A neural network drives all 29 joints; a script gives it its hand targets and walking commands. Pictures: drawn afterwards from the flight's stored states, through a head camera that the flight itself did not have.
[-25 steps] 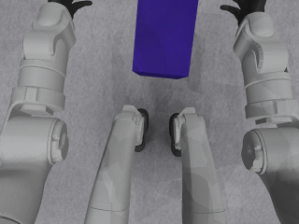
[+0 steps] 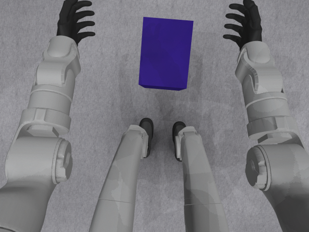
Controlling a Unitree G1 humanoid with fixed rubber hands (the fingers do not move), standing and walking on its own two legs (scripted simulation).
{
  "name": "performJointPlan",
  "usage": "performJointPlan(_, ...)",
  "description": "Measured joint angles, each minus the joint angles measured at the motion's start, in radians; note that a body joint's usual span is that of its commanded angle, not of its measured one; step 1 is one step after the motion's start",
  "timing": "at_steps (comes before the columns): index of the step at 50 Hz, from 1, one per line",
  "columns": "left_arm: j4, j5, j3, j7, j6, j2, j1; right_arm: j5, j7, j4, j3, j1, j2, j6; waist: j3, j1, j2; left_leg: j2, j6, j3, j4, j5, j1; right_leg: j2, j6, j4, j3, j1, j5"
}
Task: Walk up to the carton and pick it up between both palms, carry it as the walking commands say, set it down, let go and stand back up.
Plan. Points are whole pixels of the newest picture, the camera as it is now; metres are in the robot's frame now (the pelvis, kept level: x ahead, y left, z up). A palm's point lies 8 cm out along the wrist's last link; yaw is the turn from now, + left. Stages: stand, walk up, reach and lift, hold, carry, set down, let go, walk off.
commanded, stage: let go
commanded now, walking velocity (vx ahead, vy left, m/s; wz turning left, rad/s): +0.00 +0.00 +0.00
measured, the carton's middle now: (164, 60) +0.52 +0.00 -0.53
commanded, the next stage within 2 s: stand in 1.14 s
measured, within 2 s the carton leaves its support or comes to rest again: neither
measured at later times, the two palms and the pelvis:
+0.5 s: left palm (8, 125) +0.32 +0.24 +0.01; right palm out of the picture +0.32 -0.24 +0.00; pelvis +0.06 +0.00 +0.08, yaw -2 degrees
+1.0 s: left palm out of the picture +0.26 +0.24 +0.04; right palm out of the picture +0.23 -0.25 +0.03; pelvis +0.09 +0.00 +0.10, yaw -3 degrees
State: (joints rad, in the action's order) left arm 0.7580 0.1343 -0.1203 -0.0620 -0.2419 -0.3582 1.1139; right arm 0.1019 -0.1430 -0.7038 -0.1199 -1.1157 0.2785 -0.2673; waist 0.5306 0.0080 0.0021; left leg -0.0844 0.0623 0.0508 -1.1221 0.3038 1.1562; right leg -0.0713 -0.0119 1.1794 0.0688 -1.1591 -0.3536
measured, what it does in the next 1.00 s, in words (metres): rises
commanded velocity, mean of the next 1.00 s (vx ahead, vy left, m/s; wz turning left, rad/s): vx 0.00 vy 0.00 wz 0.00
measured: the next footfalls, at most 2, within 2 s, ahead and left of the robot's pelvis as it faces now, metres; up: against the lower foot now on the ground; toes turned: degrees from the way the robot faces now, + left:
none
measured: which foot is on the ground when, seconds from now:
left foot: down 0.00-1.00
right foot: down 0.00-1.00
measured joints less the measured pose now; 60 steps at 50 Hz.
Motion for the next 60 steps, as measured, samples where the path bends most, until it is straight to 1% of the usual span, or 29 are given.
performJointPlan(3,-0.128,0.0,0.0,0.0,-0.022,0.023,-0.149,-0.019,0.0,0.108,0.0,0.134,-0.018,-0.011,-0.005,0.0,0.0,0.0,0.0,0.0,0.023,0.005,-0.047,0.0,0.0,-0.023,0.003,0.046,-0.005)
performJointPlan(7,-0.295,-0.01,0.0,0.001,-0.048,0.05,-0.363,-0.02,0.008,0.242,0.0,0.335,-0.027,-0.029,-0.008,0.0,0.0,0.0,0.0,0.0,0.075,0.007,-0.148,0.0,0.0,-0.073,0.009,0.146,-0.005)
performJointPlan(8,-0.319,-0.012,0.0,0.004,-0.049,0.054,-0.41,-0.02,0.013,0.265,0.0,0.383,-0.028,-0.03,-0.009,0.0,0.0,0.0,0.0,0.0,0.09,0.007,-0.178,0.0,0.0,-0.088,0.011,0.175,-0.004)
performJointPlan(13,-0.343,-0.022,0.0,0.035,-0.037,0.077,-0.622,-0.022,0.058,0.306,0.0,0.606,-0.035,-0.023,-0.072,0.0,0.0,0.001,0.0,-0.002,0.172,-0.001,-0.308,0.0,0.0,-0.169,0.019,0.302,0.005)
performJointPlan(18,-0.268,-0.043,0.0,0.073,0.03,0.104,-0.796,-0.032,0.102,0.252,0.0,0.791,-0.059,0.036,-0.269,0.0,0.001,0.003,0.0,-0.006,0.247,-0.006,-0.378,0.0,0.0,-0.243,0.024,0.369,0.013)
performJointPlan(20,-0.231,-0.047,0.0,0.085,0.052,0.11,-0.841,-0.035,0.116,0.215,0.0,0.835,-0.064,0.063,-0.309,0.0,0.001,0.003,0.0,-0.006,0.278,-0.006,-0.434,0.0,0.0,-0.274,0.027,0.425,0.014)
performJointPlan(23,-0.21,-0.058,0.0,0.099,0.075,0.113,-0.915,-0.037,0.132,0.191,0.0,0.907,-0.071,0.092,-0.341,0.0,0.001,0.005,0.0,-0.006,0.327,-0.006,-0.532,0.0,0.0,-0.321,0.032,0.521,0.015)
performJointPlan(28,-0.219,-0.059,0.004,0.11,0.098,0.113,-1.053,-0.037,0.153,0.19,0.005,1.046,-0.073,0.119,-0.347,0.0,0.001,0.008,0.0,-0.007,0.413,-0.01,-0.705,0.0,0.0,-0.408,0.04,0.692,0.021)
performJointPlan(34,-0.298,-0.059,0.031,0.119,0.116,0.114,-1.252,-0.037,0.179,0.219,0.008,1.239,-0.073,0.139,-0.357,0.0,0.001,0.012,0.0,-0.008,0.526,-0.023,-0.887,0.0,0.0,-0.523,0.05,0.872,0.04)
performJointPlan(40,-0.326,-0.059,0.055,0.128,0.116,0.113,-1.334,-0.037,0.199,0.261,0.011,1.329,-0.073,0.14,-0.346,0.0,0.001,0.014,0.0,-0.008,0.576,-0.031,-0.986,0.0,0.0,-0.578,0.055,0.972,0.051)
performJointPlan(45,-0.341,-0.059,0.057,0.13,0.101,0.113,-1.337,-0.037,0.216,0.282,0.017,1.332,-0.073,0.136,-0.331,0.0,0.001,0.015,0.0,-0.008,0.585,-0.031,-1.028,0.0,0.0,-0.591,0.055,1.016,0.053)
performJointPlan(51,-0.34,-0.065,0.057,0.132,0.068,0.113,-1.337,-0.039,0.218,0.282,0.018,1.332,-0.073,0.106,-0.329,0.0,0.001,0.016,0.0,-0.008,0.589,-0.031,-1.055,0.0,0.0,-0.598,0.055,1.043,0.054)
performJointPlan(57,-0.335,-0.068,0.057,0.132,0.052,0.113,-1.337,-0.045,0.218,0.282,0.018,1.332,-0.073,0.097,-0.323,0.0,0.001,0.016,0.0,-0.008,0.585,-0.031,-1.058,0.0,0.0,-0.598,0.053,1.049,0.056)
performJointPlan(58,-0.339,-0.068,0.057,0.128,0.041,0.114,-1.337,-0.045,0.218,0.282,0.018,1.332,-0.073,0.097,-0.324,0.0,0.001,0.016,0.0,-0.008,0.585,-0.031,-1.057,0.0,0.0,-0.598,0.053,1.047,0.057)
performJointPlan(60,-0.284,-0.084,0.056,0.112,0.063,0.114,-1.337,-0.045,0.205,0.219,0.017,1.332,-0.072,0.129,-0.392,0.0,0.001,0.016,0.0,-0.008,0.583,-0.03,-1.016,0.0,0.0,-0.598,0.053,1.007,0.058)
